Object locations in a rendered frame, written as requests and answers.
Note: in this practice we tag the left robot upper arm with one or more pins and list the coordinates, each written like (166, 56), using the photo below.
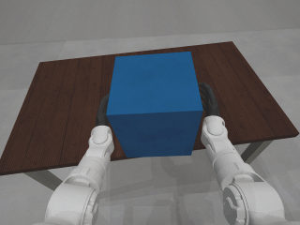
(73, 205)

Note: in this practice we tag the robot left forearm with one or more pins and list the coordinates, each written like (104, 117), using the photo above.
(94, 164)

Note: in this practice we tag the right robot upper arm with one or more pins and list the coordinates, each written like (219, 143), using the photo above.
(253, 203)

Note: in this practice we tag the robot left hand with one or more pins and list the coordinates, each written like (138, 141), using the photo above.
(102, 119)

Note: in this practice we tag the table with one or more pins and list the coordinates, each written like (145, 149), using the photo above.
(60, 109)

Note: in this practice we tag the carton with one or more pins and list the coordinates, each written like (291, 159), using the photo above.
(155, 107)

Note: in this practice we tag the robot right forearm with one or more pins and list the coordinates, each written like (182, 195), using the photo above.
(225, 160)

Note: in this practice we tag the robot right hand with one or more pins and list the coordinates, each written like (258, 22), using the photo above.
(210, 103)

